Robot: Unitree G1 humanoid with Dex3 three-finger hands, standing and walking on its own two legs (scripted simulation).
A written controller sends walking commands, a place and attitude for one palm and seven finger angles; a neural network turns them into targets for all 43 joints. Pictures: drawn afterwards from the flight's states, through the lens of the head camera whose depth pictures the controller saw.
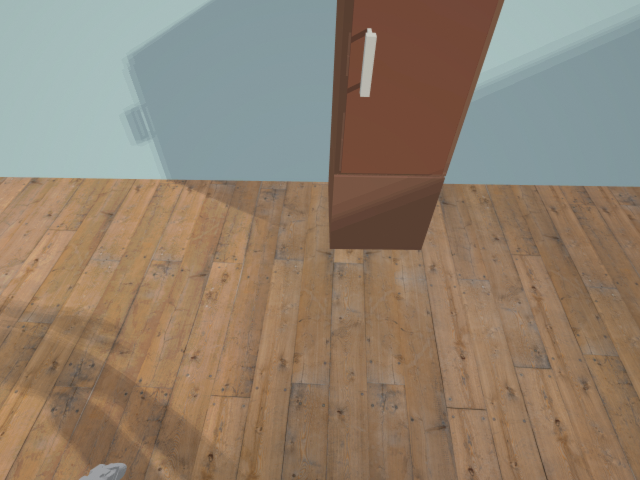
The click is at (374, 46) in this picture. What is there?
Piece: cupboard door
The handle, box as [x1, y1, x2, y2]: [360, 28, 376, 96]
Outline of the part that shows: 370,28 367,28 367,32 365,34 360,83 360,96 369,96 376,39 375,33 372,33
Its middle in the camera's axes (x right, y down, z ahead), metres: +0.12 -0.46 +1.01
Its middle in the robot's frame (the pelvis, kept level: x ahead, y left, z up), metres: +1.07 -0.06 +0.04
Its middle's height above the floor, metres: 0.81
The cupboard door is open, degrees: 0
